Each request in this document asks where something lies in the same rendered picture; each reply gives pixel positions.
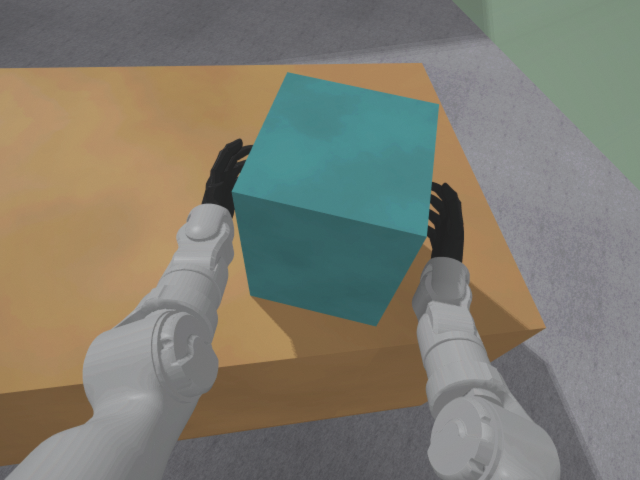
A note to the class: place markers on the right robot hand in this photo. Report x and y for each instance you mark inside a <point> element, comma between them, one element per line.
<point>447,239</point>

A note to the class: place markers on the robot left upper arm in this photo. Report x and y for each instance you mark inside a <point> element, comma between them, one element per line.
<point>143,381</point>

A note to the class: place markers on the robot right upper arm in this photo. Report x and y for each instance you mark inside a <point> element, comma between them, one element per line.
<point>475,439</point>

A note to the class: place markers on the right robot forearm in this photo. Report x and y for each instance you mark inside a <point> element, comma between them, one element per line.
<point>452,351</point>

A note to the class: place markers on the left robot hand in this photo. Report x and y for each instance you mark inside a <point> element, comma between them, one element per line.
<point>223,175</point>

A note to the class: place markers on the carton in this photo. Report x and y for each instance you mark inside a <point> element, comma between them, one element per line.
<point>332,203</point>

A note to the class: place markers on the left robot forearm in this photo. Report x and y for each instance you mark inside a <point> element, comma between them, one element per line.
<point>195,279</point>

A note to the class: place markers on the pedestal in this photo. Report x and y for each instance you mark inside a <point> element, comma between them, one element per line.
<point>99,169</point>

